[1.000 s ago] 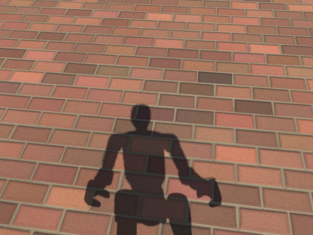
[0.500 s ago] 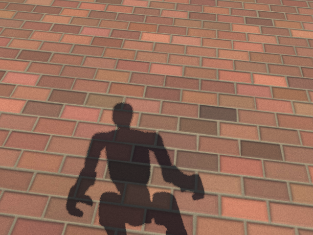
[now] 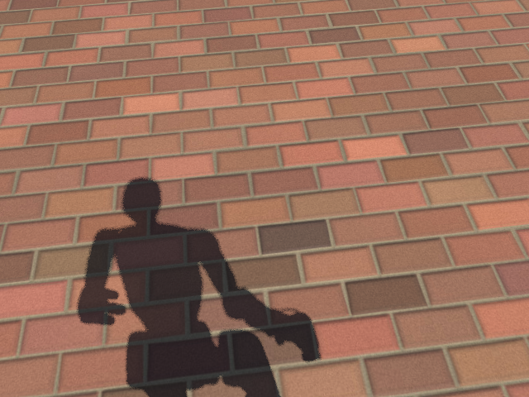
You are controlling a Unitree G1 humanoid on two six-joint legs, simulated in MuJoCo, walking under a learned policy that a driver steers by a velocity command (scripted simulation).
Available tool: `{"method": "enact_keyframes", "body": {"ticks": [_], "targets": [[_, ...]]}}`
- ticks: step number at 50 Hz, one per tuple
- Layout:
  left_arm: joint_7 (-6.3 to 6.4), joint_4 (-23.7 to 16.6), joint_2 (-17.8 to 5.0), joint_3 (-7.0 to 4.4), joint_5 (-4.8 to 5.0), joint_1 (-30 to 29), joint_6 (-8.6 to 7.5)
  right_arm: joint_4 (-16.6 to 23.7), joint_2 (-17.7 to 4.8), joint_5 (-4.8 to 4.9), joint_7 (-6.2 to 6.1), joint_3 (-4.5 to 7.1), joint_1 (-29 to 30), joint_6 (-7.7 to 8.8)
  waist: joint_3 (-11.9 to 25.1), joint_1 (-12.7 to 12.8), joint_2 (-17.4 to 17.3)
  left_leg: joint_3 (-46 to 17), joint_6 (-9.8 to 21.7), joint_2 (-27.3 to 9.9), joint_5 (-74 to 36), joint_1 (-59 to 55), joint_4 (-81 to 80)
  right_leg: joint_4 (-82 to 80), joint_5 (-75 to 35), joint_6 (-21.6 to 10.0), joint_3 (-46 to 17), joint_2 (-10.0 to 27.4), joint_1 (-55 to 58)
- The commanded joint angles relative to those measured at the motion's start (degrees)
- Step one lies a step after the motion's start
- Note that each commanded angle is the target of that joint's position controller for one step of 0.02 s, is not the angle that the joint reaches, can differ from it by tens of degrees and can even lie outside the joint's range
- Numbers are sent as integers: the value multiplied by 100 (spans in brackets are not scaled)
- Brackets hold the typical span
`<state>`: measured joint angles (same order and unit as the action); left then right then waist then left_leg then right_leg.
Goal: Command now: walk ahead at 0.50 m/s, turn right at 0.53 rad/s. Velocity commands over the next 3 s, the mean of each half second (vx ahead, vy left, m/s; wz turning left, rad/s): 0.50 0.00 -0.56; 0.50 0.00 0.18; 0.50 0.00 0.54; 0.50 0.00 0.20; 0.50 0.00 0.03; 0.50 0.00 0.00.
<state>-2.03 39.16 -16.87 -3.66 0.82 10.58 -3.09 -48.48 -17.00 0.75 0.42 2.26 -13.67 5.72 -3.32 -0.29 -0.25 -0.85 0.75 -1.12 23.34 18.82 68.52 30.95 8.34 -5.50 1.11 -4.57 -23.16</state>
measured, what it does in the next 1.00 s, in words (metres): walks ahead: left foot, then right foot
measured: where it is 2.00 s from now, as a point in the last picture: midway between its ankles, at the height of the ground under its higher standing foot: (277, 198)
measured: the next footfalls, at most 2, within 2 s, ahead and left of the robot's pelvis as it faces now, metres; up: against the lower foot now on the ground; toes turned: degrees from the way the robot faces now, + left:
left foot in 0.38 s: +0.40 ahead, +0.12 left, +0.00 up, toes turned -16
right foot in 0.84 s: +0.55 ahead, -0.19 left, +0.00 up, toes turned -11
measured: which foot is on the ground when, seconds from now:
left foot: up 0.00-0.36, down 0.38-0.84, up 0.86-1.00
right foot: down 0.00-0.38, up 0.40-0.82, down 0.84-1.00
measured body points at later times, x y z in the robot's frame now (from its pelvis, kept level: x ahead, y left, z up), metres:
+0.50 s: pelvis +0.28 +0.04 +0.01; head +0.31 +0.04 +0.46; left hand +0.43 +0.29 -0.11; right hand +0.37 -0.26 -0.08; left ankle +0.36 +0.13 -0.73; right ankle +0.15 -0.06 -0.64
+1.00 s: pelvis +0.51 -0.07 +0.01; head +0.53 -0.09 +0.46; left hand +0.69 +0.17 -0.08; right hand +0.54 -0.37 -0.11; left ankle +0.49 +0.08 -0.64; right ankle +0.51 -0.18 -0.73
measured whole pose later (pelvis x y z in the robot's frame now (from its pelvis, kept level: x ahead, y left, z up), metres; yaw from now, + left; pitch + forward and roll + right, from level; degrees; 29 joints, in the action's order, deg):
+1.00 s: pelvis +0.51 -0.07 +0.01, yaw -7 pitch +1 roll -1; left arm -0.7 40.4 -14.5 -3.1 -0.5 12.3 -4.9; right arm -46.3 -18.2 1.8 0.0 3.8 -17.7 2.5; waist -0.8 -0.4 -2.7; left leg -2.7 0.0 -3.1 19.8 28.1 64.4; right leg 23.6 10.9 -1.1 3.9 -0.2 -13.7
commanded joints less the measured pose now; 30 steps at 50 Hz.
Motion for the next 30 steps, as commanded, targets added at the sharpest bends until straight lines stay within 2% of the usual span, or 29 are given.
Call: {"method": "enact_keyframes", "body": {"ticks": [1,4,7,10,12,15,17,18,19,20,21,22,23,24,25,27,30], "targets": [[74,-363,-699,-185,-98,402,-79,627,-762,-99,-4,187,297,196,672,69,132,-466,-26,-495,-423,1856,-204,-1640,-979,-1223,-2489,1620,1972],[145,-382,-764,-214,-33,367,-93,650,-588,-165,-28,178,201,31,542,-81,155,-318,-330,-477,-700,1592,-977,-1854,-1452,-1225,-1989,1377,1295],[247,-307,-936,-273,13,595,-62,864,-406,-183,-42,109,842,-11,343,123,236,-246,-517,-310,-1809,1542,-2271,-1878,-1259,-999,-1620,1097,969],[291,-203,-970,-290,30,833,-9,1030,-316,-119,6,70,1408,37,304,366,406,-204,-508,-30,-2783,1058,-3369,-1784,-691,-727,-1572,929,793],[293,-109,-965,-298,59,1010,17,1137,-392,-62,39,92,1630,73,289,441,474,-295,-458,54,-2883,932,-3682,-1628,-470,-663,-1819,1024,956],[325,-51,-889,-294,69,1076,70,1188,-610,-37,91,180,1628,146,316,358,593,-475,-295,88,-2409,805,-4076,-1149,-290,-564,-2337,1214,1491],[332,-75,-855,-295,50,952,111,1098,-733,-28,85,260,1208,203,401,99,765,-379,-97,115,-2009,249,-4268,-746,-501,-452,-2541,1211,1575],[321,-112,-692,-236,32,897,114,978,-862,-68,50,343,694,230,701,-167,725,-356,78,24,-2024,-585,-4452,-201,-713,-291,-2399,951,1428],[296,-209,-360,-107,-35,885,95,907,-1138,-164,0,430,-107,248,1441,-518,256,-1113,440,-824,-1721,-1985,-4329,1235,-200,-84,-1975,614,825],[296,-345,-36,-7,111,1631,50,724,-1559,-200,-4,548,-707,150,2174,-270,-1502,-3566,1355,-2089,-498,-3931,-4669,3106,2148,345,-1140,-220,-1243],[318,-266,-541,-64,149,1686,38,737,-1134,-46,37,461,-674,117,1948,-328,-1433,-4427,1347,-2309,730,-3857,-5033,3998,2530,415,-1207,213,-2054],[318,-284,-894,-167,131,1150,65,819,-761,-39,17,361,-435,86,1231,-463,-859,-3632,1106,-2073,756,-3206,-5145,4286,2011,454,-1178,436,-2257],[327,-346,-897,-182,77,809,97,862,-650,-95,7,310,-140,46,786,-397,-475,-2848,951,-1844,40,-2521,-5217,4245,1605,491,-966,628,-2113],[315,-406,-767,-170,-22,544,78,785,-522,-146,29,260,-49,33,437,-348,-294,-2376,924,-1554,-570,-1910,-5386,3951,1311,472,-959,732,-1953],[282,-436,-608,-152,1,582,67,710,-473,-193,39,223,-22,51,356,-177,-534,-2084,969,-1413,-982,-1531,-5498,3764,1152,454,-968,838,-1678],[234,-415,-388,-97,28,647,57,602,-408,-122,66,205,-26,71,297,-31,-651,-1646,1099,-1175,-1440,-1225,-5711,3286,1155,466,-777,885,-1426],[202,-571,-202,10,-96,149,-26,521,-694,8,59,273,-63,47,200,-59,-482,-1348,1301,-1147,-2178,-1093,-5912,2111,754,578,-455,993,-1408]]}}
